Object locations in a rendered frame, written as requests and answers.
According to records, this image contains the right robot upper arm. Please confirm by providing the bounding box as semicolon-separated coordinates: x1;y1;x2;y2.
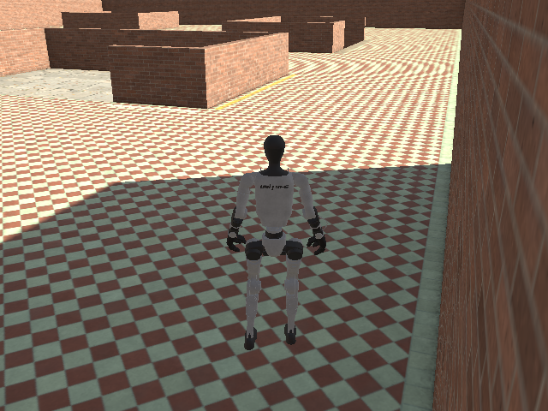
292;172;316;220

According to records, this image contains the robot left forearm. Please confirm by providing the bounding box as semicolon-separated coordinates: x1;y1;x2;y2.
228;207;243;238

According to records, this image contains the robot right hand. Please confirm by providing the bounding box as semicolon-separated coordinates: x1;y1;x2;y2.
307;235;326;255

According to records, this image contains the left robot upper arm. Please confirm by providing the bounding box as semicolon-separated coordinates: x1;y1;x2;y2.
234;172;257;219

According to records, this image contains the right robot shin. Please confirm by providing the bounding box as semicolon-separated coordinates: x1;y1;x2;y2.
286;279;299;333

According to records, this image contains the robot right forearm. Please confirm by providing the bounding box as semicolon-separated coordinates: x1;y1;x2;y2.
307;206;324;239

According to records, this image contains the robot left hand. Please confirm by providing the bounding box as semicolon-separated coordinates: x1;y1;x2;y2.
226;235;246;252

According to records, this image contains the right robot thigh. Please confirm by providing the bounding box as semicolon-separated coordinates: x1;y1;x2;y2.
284;238;303;295

